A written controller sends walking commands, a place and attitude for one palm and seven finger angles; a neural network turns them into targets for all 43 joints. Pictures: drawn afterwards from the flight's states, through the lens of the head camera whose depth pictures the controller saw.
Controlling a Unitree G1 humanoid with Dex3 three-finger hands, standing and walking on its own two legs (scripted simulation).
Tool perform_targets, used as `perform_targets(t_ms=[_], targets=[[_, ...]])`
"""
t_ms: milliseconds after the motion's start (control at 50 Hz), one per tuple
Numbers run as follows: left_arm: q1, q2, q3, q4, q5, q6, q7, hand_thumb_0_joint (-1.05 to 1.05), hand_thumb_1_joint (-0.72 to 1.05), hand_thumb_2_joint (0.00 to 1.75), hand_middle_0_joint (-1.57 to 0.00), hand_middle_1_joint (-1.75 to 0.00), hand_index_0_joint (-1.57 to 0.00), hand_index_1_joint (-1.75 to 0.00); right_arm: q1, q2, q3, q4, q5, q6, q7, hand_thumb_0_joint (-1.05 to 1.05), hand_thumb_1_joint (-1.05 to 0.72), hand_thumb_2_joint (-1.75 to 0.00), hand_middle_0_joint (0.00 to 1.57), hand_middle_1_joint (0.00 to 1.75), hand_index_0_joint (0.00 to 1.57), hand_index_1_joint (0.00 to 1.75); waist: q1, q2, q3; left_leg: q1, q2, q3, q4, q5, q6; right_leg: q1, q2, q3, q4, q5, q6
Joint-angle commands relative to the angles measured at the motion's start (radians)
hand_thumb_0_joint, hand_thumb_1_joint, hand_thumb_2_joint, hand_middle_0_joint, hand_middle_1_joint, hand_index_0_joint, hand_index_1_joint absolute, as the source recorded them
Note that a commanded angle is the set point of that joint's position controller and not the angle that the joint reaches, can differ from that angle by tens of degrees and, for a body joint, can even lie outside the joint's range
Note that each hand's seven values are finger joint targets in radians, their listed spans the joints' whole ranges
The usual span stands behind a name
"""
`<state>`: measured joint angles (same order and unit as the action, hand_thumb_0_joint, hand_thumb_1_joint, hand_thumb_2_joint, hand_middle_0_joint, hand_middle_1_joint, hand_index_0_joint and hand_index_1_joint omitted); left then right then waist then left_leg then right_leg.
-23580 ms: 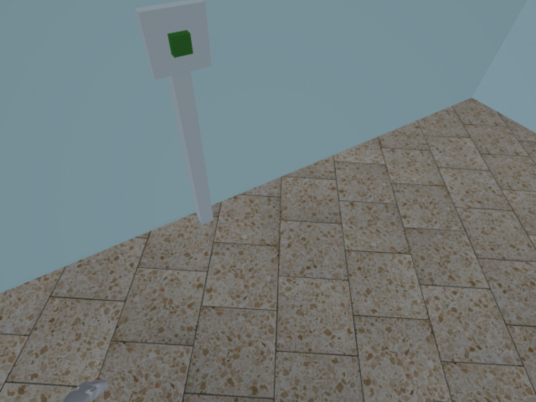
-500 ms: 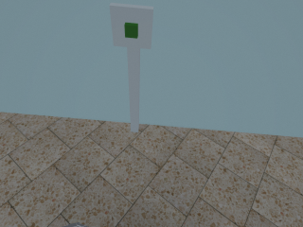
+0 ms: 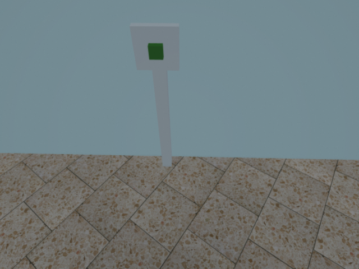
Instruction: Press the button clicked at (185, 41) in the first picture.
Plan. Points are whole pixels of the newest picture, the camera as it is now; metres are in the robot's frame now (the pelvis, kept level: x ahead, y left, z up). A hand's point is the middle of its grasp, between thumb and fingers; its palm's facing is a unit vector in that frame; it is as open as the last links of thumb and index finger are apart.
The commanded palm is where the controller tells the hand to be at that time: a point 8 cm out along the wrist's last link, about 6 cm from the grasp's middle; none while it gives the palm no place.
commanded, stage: let the arm hang, fingers relaxed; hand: left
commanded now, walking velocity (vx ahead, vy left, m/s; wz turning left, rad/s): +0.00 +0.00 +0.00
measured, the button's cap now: (156, 51) +0.84 +0.14 +0.07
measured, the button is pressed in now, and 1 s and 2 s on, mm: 0 0 0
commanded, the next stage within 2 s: stand and wait in 0.28 s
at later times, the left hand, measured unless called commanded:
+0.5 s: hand out of the picture -0.01 +0.16 -0.18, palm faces +0.03 -0.98 -0.18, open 7.4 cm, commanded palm none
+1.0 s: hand out of the picture +0.01 +0.16 -0.18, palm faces +0.02 -0.98 -0.19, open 7.4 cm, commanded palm none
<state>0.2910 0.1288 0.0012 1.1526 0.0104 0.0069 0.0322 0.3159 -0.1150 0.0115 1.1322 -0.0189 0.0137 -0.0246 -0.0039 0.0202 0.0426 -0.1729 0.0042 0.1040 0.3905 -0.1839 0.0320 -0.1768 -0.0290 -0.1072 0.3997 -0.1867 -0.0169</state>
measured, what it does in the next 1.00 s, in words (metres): stands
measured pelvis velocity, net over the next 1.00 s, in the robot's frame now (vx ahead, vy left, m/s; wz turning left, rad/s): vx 0.02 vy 0.00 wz -0.01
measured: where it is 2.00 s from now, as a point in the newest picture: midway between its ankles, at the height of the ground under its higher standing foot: outside the picture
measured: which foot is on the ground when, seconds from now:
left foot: down 0.00-1.00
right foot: down 0.00-1.00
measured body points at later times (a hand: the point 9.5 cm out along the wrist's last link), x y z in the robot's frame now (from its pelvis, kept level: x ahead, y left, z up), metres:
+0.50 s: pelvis +0.01 +0.00 +0.00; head +0.02 +0.00 +0.45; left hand -0.01 +0.21 -0.16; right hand -0.03 -0.20 -0.17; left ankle +0.02 +0.10 -0.74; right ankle +0.02 -0.11 -0.74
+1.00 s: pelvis +0.02 +0.00 +0.00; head +0.03 -0.01 +0.45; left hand +0.01 +0.21 -0.16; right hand -0.01 -0.21 -0.16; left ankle +0.02 +0.10 -0.74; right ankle +0.02 -0.11 -0.74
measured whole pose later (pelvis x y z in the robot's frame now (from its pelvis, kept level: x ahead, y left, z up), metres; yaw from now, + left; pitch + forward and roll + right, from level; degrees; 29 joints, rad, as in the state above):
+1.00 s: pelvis +0.02 +0.00 +0.00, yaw -1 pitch -2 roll +0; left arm 0.27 0.13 0.01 1.16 0.01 -0.01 0.04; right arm 0.29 -0.12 0.00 1.15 -0.01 0.00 -0.03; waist -0.01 0.01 0.06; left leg -0.15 0.01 0.11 0.37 -0.20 0.02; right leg -0.16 -0.02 -0.10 0.38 -0.20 -0.02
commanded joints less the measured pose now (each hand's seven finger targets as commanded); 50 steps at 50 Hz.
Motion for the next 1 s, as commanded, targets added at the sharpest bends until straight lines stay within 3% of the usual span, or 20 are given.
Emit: perform_targets(t_ms=[0, 260, 540, 600, 740, 880, 980], targets=[[0.067, 0.1, 0.024, -0.006, 0.001, -0.014, 0.01, 0.0, 0.9, 0.9, -0.2, -0.3, -0.2, -0.3, 0.082, -0.084, -0.023, -0.014, -0.001, -0.01, -0.013, 0.0, -0.9, -0.9, 0.2, 0.3, 0.2, 0.3, 0.002, 0.003, 0.073, -0.071, 0.113, -0.122, -0.118, -0.093, 0.001, -0.036, -0.079, 0.097, -0.083, -0.061, -0.029], [0.08, 0.07, 0.027, 0.001, 0.0, -0.022, 0.013, 0.0, 0.9, 0.9, -0.2, -0.3, -0.2, -0.3, 0.11, -0.053, -0.029, 0.0, 0.0, -0.015, -0.017, 0.0, -0.9, -0.9, 0.2, 0.3, 0.2, 0.3, -0.004, -0.001, 0.045, -0.046, 0.106, -0.11, -0.091, -0.033, 0.001, -0.026, -0.084, 0.104, -0.078, -0.018, -0.031], [0.076, 0.076, 0.024, 0.004, 0.001, -0.024, 0.014, 0.0, 0.9, 0.9, -0.2, -0.3, -0.2, -0.3, 0.094, -0.065, -0.03, 0.005, 0.002, -0.015, -0.017, 0.0, -0.9, -0.9, 0.2, 0.3, 0.2, 0.3, -0.008, 0.001, 0.071, -0.025, 0.113, -0.107, -0.097, -0.023, -0.001, -0.044, -0.084, 0.109, -0.09, -0.011, -0.028], [0.076, 0.084, 0.025, 0.0, 0.002, -0.027, 0.014, 0.0, 0.9, 0.9, -0.2, -0.3, -0.2, -0.3, 0.091, -0.075, -0.032, 0.001, 0.004, -0.015, -0.016, 0.0, -0.9, -0.9, 0.2, 0.3, 0.2, 0.3, -0.008, -0.026, 0.053, -0.012, 0.114, -0.106, -0.092, -0.004, 0.0, -0.036, -0.082, 0.114, -0.091, 0.0, -0.028], [0.067, 0.088, 0.024, 0.0, 0.001, -0.027, 0.013, 0.0, 0.9, 0.9, -0.2, -0.3, -0.2, -0.3, 0.076, -0.076, -0.03, 0.005, 0.001, -0.017, -0.016, 0.0, -0.9, -0.9, 0.2, 0.3, 0.2, 0.3, -0.007, 0.007, 0.062, -0.011, 0.113, -0.103, -0.097, -0.003, -0.003, -0.034, -0.086, 0.114, -0.096, 0.004, -0.028], [0.054, 0.097, 0.028, -0.005, 0.0, -0.031, 0.011, 0.0, 0.9, 0.9, -0.2, -0.3, -0.2, -0.3, 0.069, -0.089, -0.031, 0.004, 0.002, -0.022, -0.017, 0.0, -0.9, -0.9, 0.2, 0.3, 0.2, 0.3, -0.007, -0.012, 0.029, 0.007, 0.118, -0.105, -0.094, 0.045, -0.002, -0.005, -0.087, 0.113, -0.091, 0.044, -0.028], [0.043, 0.105, 0.028, -0.005, 0.0, -0.031, 0.01, 0.0, 0.9, 0.9, -0.2, -0.3, -0.2, -0.3, 0.059, -0.099, -0.032, 0.004, 0.002, -0.022, -0.017, 0.0, -0.9, -0.9, 0.2, 0.3, 0.2, 0.3, -0.007, -0.006, 0.043, 0.009, 0.12, -0.103, -0.098, 0.042, -0.004, -0.01, -0.087, 0.116, -0.098, 0.04, -0.029]])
